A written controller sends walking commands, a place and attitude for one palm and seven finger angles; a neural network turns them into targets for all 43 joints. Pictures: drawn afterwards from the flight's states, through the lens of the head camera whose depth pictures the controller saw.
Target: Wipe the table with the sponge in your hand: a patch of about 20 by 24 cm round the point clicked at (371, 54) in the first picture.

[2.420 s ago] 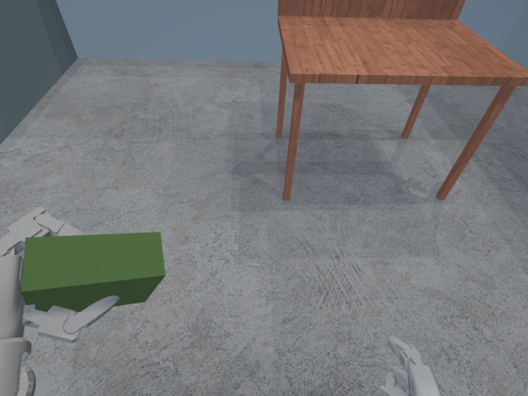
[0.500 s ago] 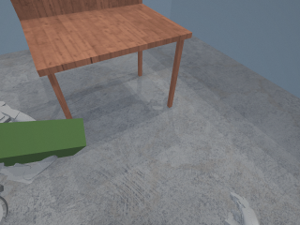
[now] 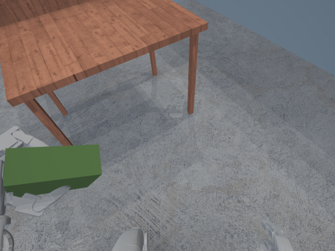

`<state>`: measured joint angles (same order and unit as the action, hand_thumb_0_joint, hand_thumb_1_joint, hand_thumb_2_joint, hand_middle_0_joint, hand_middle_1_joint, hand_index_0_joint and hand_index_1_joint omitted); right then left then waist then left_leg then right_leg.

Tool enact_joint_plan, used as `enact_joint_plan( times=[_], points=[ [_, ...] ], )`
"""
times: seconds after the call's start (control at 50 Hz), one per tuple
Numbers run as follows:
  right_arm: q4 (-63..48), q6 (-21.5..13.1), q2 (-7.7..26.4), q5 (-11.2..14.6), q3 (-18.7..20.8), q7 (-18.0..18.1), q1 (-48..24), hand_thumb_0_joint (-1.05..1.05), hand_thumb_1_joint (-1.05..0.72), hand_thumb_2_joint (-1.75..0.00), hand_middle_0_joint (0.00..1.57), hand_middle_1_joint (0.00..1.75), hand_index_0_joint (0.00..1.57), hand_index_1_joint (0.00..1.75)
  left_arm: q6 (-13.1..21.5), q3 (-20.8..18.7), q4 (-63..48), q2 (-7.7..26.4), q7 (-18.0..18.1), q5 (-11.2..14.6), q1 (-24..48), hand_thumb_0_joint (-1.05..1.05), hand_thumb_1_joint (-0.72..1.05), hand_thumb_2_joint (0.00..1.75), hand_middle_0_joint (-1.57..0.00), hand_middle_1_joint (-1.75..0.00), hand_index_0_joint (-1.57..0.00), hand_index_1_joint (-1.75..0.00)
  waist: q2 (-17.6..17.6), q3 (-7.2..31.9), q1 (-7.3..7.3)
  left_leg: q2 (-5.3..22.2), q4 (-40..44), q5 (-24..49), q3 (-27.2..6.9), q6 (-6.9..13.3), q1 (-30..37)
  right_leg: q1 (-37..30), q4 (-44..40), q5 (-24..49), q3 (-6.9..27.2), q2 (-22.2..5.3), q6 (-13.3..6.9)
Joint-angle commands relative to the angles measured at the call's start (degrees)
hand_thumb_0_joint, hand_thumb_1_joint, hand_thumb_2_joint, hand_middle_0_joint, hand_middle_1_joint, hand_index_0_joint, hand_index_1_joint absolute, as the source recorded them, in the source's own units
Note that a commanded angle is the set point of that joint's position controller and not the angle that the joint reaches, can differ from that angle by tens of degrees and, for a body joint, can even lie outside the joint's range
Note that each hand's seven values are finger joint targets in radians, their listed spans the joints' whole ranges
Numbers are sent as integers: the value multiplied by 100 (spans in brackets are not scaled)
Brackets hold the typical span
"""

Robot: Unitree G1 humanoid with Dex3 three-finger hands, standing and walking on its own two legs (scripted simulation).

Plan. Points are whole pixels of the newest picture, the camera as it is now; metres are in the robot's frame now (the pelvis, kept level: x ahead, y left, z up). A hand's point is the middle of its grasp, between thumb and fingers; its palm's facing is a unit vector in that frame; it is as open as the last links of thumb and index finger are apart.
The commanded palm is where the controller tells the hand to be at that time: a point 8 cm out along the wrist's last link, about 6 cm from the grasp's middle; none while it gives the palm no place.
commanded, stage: walk to a spot facing it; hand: left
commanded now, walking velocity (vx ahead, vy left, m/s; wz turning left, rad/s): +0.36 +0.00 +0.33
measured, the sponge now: (68, 170) +0.24 +0.18 +0.15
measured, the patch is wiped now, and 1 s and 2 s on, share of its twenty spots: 0.00 0.00 0.00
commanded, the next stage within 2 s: none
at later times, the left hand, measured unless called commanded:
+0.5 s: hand (52, 114) +0.32 +0.22 +0.19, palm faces +0.49 -0.72 -0.49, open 9.7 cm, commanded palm +0.27 +0.27 +0.18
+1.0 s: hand (50, 118) +0.33 +0.24 +0.18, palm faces +0.66 -0.58 -0.47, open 9.7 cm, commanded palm +0.24 +0.25 +0.18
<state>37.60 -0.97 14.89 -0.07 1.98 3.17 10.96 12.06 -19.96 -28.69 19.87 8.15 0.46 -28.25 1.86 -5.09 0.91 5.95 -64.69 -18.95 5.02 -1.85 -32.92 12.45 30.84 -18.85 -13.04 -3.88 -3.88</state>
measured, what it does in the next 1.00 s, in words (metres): walks ahead, turning left: left foot, then right foot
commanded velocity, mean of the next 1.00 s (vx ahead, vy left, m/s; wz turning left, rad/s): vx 0.13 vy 0.00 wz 0.54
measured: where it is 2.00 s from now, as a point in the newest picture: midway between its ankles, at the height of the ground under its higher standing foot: outside the picture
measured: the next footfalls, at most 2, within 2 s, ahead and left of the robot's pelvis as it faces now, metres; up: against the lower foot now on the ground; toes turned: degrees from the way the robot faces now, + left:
left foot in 0.22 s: +0.21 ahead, +0.12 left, +0.00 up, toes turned +12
right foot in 0.54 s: +0.26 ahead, -0.16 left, +0.00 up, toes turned +1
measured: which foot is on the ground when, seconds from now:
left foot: up 0.00-0.20, down 0.22-0.54, up 0.56-0.86, down 0.88-1.00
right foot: down 0.00-0.22, up 0.24-0.52, down 0.54-0.88, up 0.90-1.00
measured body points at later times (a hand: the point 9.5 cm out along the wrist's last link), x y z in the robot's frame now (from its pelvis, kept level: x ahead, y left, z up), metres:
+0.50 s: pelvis +0.15 -0.03 -0.01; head +0.18 -0.04 +0.44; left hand +0.29 +0.26 +0.22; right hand +0.35 -0.20 -0.11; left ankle +0.17 +0.11 -0.74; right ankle +0.20 -0.17 -0.72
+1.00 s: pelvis +0.22 -0.07 -0.01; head +0.25 -0.04 +0.44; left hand +0.29 +0.27 +0.20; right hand +0.49 -0.22 -0.08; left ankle +0.21 +0.06 -0.74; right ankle +0.24 -0.18 -0.67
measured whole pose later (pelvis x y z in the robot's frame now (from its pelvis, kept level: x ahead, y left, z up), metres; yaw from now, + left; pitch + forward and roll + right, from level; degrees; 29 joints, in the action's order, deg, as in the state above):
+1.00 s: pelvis +0.22 -0.07 -0.01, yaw +25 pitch +0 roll +0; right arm 31.0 -3.4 11.2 0.8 2.6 2.0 8.4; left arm 10.4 -23.8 -34.9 25.6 8.8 1.9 -26.7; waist -2.0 -5.3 2.0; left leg 2.7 -35.5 -14.7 5.1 0.7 -20.7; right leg 27.5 64.9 -32.4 -5.5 -5.2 4.6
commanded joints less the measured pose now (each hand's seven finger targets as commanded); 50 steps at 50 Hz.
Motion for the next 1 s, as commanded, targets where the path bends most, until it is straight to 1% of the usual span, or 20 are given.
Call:
enact_joint_plan(
  times=[0.0,0.1,0.16,0.18,0.2,0.22,0.28,0.36,0.48,0.5,0.54,0.56,0.6,0.66,0.8,0.84,0.86,0.88,0.92,0.98],
  points=[
    [-1190,-309,114,3,71,-15,-453,0,-90,-90,20,30,20,30,465,-1122,-1368,1248,296,115,-28,0,10,130,-120,-160,-120,-160,-763,1040,-244,52,1834,283,430,65,-251,-1505,-1026,3283,1052,-1480,-463],
    [-1347,-380,110,32,128,15,-262,0,-90,-90,20,30,20,30,418,-998,-1433,1144,370,126,102,0,10,130,-120,-160,-120,-160,-938,1048,-293,-291,2841,418,917,197,470,-1601,-571,3974,802,-1453,-375],
    [-1312,-418,167,29,196,98,-17,0,-90,-90,20,30,20,30,434,-766,-1490,1110,378,115,439,0,10,130,-120,-160,-120,-160,-384,1551,59,-602,3837,1319,986,406,2684,-651,1455,3938,241,-1123,109],
    [-1340,-432,241,15,220,102,-77,0,-90,-90,20,30,20,30,517,-860,-1592,1211,379,110,585,0,10,130,-120,-160,-120,-160,346,1822,90,136,3905,1727,-290,870,3810,411,2688,2553,168,-713,376],
    [-1379,-466,338,30,203,26,-184,0,-90,-90,20,30,20,30,556,-850,-1742,1190,359,182,820,0,10,130,-120,-160,-120,-160,1389,1838,-7,1620,4083,3187,-2734,1670,4298,1697,3992,-1098,523,37,544],
    [-1344,-488,399,83,164,-75,-129,0,-90,-90,20,30,20,30,508,-693,-1281,1235,252,119,1013,0,10,130,-120,-160,-120,-160,1038,1360,34,1872,4393,2858,-3421,1884,3637,2187,4439,-1732,1145,76,494],
    [-1226,-517,240,89,203,-44,-447,0,-90,-90,20,30,20,30,512,-1194,-1830,1585,127,88,650,0,10,130,-120,-160,-120,-160,973,1048,-137,1732,4647,895,-2906,1904,2524,2399,4199,-1300,1521,-403,587],
    [-1209,-677,242,107,163,-80,-336,0,-90,-90,20,30,20,30,510,-1112,-2056,1127,111,210,-50,0,10,130,-120,-160,-120,-160,1309,1174,-195,939,4740,583,-1254,1246,1471,964,2263,-491,730,-201,696],
    [-1103,-735,241,145,110,81,-226,0,-90,-90,20,30,20,30,243,-623,-1039,645,58,146,546,0,10,130,-120,-160,-120,-160,857,896,-156,622,3893,-372,-897,846,1107,-172,166,-189,142,272,871],
    [-1056,-712,182,146,75,98,-186,0,-90,-90,20,30,20,30,176,-623,-861,736,64,91,688,0,10,130,-120,-160,-120,-160,366,862,-177,389,3150,-487,-687,691,826,-461,-468,-237,492,-12,726],
    [-1109,-712,31,105,13,133,-436,0,-90,-90,20,30,20,30,15,-811,-762,1289,167,86,1060,0,10,130,-120,-160,-120,-160,-2497,772,-322,-555,-139,-1711,-68,150,-862,-1017,-1653,343,3730,-2483,-331],
    [-1079,-763,231,29,75,117,-575,0,-90,-90,20,30,20,30,4,-671,-960,1210,190,90,1463,0,10,130,-120,-160,-120,-160,-2006,698,-237,-350,-869,-1333,-599,87,-808,-693,-1675,620,3836,-2630,-525],
    [-924,-644,118,-23,-46,89,-659,0,-90,-90,20,30,20,30,176,-724,-1241,1270,173,54,1226,0,10,130,-120,-160,-120,-160,-1133,522,-203,-70,-1245,-903,-535,-85,-704,-636,-1145,2573,2339,-2315,-494],
    [-1049,-516,29,-19,-38,127,-780,0,-90,-90,20,30,20,30,246,-795,-1585,1293,229,35,894,0,10,130,-120,-160,-120,-160,-1118,883,-144,-58,104,-773,-118,-110,88,-844,-623,4324,804,-1872,-107],
    [-1543,-310,51,-4,105,117,-381,0,-90,-90,20,30,20,30,127,-1156,-2012,1241,443,244,-163,0,10,130,-120,-160,-120,-160,-1053,1620,-176,-554,3233,80,813,-92,1259,-1221,520,4789,291,-1713,32],
    [-1552,-279,145,40,174,153,-171,0,-90,-90,20,30,20,30,173,-1115,-2070,1237,455,336,-11,0,10,130,-120,-160,-120,-160,-61,1970,153,-215,4066,1998,276,230,2959,0,2317,3417,117,-1258,560],
    [-1581,-350,381,49,266,120,-198,0,-90,-90,20,30,20,30,281,-972,-2198,1126,407,405,-69,0,10,130,-120,-160,-120,-160,1505,1889,48,1356,4054,5224,-1974,1066,3733,1565,3526,-459,236,-345,924],
    [-1485,-430,493,80,281,-20,-20,0,-90,-90,20,30,20,30,320,-971,-1750,1156,278,324,-71,0,10,130,-120,-160,-120,-160,1491,1564,0,1959,3959,6728,-2948,1601,3765,2317,4015,-2340,783,-99,850],
    [-1376,-496,513,137,350,-108,-192,0,-90,-90,20,30,20,30,310,-1074,-1952,1358,139,146,-8,0,10,130,-120,-160,-120,-160,1208,1566,9,1711,3780,5519,-2570,1619,3541,2722,3961,-1842,1281,-258,885],
    [-1370,-615,420,141,291,-181,-293,0,-90,-90,20,30,20,30,280,-978,-2485,1207,106,228,-258,0,10,130,-120,-160,-120,-160,1522,1521,-67,939,4021,4059,-1431,1101,2575,1736,2928,-784,953,-64,923]
  ],
)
